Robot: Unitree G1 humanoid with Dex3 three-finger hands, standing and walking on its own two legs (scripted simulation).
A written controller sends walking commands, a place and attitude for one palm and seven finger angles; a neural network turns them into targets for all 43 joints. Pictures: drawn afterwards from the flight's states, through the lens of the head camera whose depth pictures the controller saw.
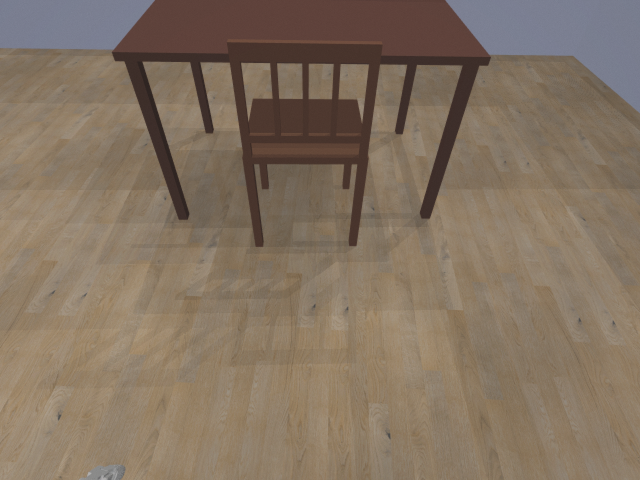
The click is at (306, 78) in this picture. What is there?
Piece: chair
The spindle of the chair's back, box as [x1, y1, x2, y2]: [302, 62, 308, 135]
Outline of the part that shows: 302,62 303,135 308,135 308,62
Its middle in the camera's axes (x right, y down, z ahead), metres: -0.05 -0.42 +1.18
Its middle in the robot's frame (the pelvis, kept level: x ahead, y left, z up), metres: +1.16 +0.10 -0.10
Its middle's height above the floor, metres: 0.66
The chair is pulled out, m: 0.00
